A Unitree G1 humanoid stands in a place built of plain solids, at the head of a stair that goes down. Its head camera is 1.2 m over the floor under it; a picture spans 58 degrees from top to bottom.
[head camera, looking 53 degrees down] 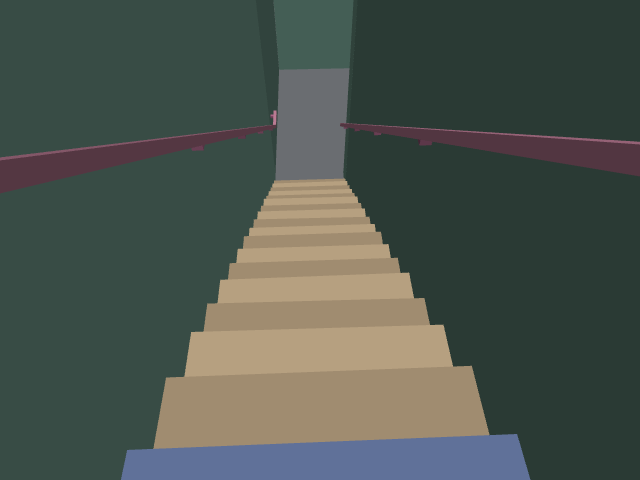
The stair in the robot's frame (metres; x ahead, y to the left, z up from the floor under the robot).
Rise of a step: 0.18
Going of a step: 0.24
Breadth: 1.00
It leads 2 degrees to the left of straight ahead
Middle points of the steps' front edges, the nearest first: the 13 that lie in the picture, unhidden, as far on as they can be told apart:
0.26 -0.01 0.00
0.51 0.00 -0.19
0.75 0.01 -0.38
0.98 0.02 -0.56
1.23 0.03 -0.74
1.45 0.03 -0.93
1.69 0.04 -1.12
1.94 0.05 -1.30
2.17 0.06 -1.49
2.40 0.07 -1.68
2.66 0.08 -1.86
2.89 0.09 -2.04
3.14 0.10 -2.22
